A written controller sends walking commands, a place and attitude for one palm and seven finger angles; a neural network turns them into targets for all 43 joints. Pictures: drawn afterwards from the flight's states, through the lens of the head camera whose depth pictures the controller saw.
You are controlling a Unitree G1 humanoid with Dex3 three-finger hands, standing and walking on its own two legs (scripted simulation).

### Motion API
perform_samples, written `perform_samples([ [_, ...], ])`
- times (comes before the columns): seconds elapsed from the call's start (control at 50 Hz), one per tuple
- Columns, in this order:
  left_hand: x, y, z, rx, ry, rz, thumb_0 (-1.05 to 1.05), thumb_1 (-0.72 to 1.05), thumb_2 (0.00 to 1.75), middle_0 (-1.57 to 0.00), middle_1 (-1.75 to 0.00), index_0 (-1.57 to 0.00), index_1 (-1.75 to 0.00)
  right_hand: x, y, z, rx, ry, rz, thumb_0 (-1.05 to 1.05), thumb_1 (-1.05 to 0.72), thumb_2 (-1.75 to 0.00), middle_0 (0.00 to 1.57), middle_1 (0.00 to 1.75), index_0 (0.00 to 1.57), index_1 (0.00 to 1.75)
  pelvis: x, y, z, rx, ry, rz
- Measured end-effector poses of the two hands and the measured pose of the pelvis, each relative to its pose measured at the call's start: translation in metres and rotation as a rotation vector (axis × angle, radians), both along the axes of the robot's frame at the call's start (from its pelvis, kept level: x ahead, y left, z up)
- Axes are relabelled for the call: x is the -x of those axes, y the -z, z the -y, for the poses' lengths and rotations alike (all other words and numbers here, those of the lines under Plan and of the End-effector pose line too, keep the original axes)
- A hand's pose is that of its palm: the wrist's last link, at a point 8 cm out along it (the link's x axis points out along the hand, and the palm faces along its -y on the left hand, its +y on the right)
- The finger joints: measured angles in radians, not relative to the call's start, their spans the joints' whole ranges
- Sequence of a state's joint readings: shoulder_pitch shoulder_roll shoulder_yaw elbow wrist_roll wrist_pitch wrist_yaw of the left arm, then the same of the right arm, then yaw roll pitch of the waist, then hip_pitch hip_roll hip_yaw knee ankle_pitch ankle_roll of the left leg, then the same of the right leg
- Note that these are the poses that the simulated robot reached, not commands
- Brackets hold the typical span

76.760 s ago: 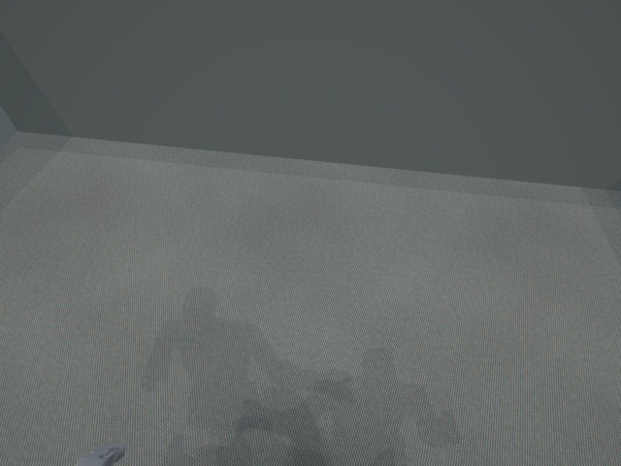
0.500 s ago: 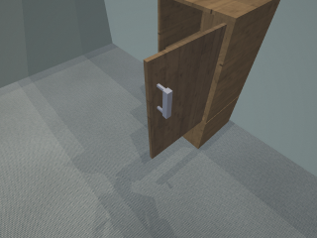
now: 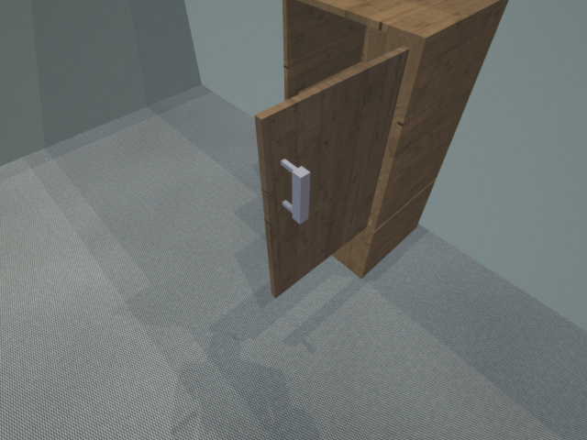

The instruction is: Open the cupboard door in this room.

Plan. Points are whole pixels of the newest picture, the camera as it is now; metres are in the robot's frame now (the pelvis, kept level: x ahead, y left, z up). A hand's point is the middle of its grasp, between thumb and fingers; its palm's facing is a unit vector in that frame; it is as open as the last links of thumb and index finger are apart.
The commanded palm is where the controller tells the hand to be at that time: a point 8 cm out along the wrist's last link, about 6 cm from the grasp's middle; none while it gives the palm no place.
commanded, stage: look to check the result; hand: left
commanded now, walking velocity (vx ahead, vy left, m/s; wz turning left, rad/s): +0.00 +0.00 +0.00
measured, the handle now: (293, 191) +0.57 +0.03 -0.02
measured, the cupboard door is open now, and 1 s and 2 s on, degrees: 88 88 88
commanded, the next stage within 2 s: stand and wait in 0.46 s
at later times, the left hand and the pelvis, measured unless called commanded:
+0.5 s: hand out of the picture +0.00 +0.15 -0.17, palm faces +0.03 -0.98 -0.18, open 7.4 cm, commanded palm none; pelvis +0.01 -0.01 +0.00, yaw +0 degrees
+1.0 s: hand out of the picture +0.01 +0.14 -0.17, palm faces +0.04 -0.98 -0.18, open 7.4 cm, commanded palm none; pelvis +0.02 -0.02 +0.00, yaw +0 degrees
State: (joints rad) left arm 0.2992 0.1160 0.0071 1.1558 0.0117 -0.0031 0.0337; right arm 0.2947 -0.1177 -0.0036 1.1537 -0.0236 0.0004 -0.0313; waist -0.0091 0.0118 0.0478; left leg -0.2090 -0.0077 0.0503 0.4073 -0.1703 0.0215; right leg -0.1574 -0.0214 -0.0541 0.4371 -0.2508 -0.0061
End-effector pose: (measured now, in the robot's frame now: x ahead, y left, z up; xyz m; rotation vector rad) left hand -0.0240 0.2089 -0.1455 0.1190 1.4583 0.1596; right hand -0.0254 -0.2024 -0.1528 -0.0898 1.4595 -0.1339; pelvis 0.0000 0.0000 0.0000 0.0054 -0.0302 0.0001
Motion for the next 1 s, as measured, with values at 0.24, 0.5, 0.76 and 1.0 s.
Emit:
perform_samples([
  [0.24,0.000,0.000,0.009,0.009,-0.001,-0.014,0.00,0.90,0.90,-0.20,-0.30,-0.20,-0.30,-0.014,-0.002,0.010,0.010,-0.012,0.014,0.01,-0.91,-0.89,0.19,0.30,0.20,0.30,-0.004,-0.001,0.006,0.000,0.001,0.000],
  [0.5,-0.016,-0.001,0.012,-0.001,0.004,0.013,0.00,0.90,0.90,-0.20,-0.30,-0.20,-0.30,-0.021,-0.001,0.016,0.009,-0.019,0.013,0.01,-0.91,-0.89,0.19,0.30,0.20,0.30,-0.011,-0.001,0.012,-0.002,-0.002,-0.002],
  [0.76,-0.025,-0.002,0.016,-0.003,0.006,0.022,0.00,0.90,0.90,-0.20,-0.30,-0.20,-0.30,-0.028,-0.002,0.023,0.013,-0.021,0.009,0.01,-0.91,-0.89,0.19,0.30,0.20,0.30,-0.018,-0.002,0.018,-0.003,-0.003,-0.004],
  [1.0,-0.027,-0.002,0.019,-0.002,0.002,0.013,0.00,0.90,0.90,-0.20,-0.30,-0.20,-0.30,-0.037,-0.003,0.029,0.022,-0.026,0.015,0.01,-0.91,-0.89,0.19,0.30,0.20,0.30,-0.024,-0.002,0.021,-0.003,-0.002,-0.006],
])
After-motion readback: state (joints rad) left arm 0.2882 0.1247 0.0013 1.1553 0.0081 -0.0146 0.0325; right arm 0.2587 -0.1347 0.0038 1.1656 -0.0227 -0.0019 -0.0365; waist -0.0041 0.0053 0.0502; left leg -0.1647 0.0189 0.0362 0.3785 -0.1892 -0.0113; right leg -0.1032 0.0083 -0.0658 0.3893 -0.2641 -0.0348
